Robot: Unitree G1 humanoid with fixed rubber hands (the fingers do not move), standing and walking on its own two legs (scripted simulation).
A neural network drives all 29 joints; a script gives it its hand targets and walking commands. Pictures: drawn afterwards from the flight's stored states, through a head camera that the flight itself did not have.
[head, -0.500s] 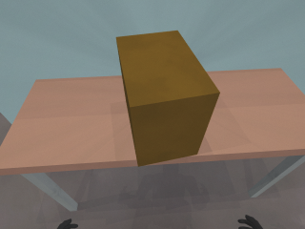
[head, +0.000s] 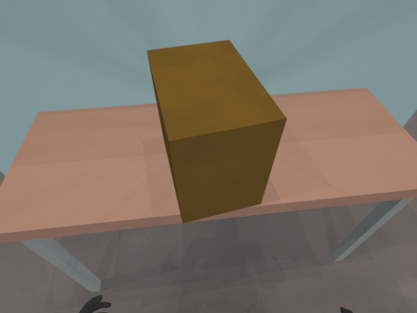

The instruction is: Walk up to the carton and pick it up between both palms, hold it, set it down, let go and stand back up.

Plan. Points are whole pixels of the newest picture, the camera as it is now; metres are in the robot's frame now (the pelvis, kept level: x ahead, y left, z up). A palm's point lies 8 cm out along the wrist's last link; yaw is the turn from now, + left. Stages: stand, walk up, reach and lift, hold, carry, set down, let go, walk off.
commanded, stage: walk up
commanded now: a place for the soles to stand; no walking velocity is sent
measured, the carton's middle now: (206, 130) +0.52 +0.03 +0.05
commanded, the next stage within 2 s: reach and lift in 0.18 s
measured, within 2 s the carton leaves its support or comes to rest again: neither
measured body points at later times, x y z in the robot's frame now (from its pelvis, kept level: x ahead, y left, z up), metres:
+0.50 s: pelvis +0.01 -0.01 +0.00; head +0.03 +0.00 +0.45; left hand +0.20 +0.23 -0.09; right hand +0.16 -0.26 -0.09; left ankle +0.04 +0.13 -0.72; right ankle +0.03 -0.10 -0.72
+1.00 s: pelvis +0.05 -0.01 +0.02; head +0.04 +0.00 +0.47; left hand +0.20 +0.22 -0.05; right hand +0.21 -0.24 -0.05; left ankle +0.04 +0.13 -0.72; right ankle +0.03 -0.10 -0.72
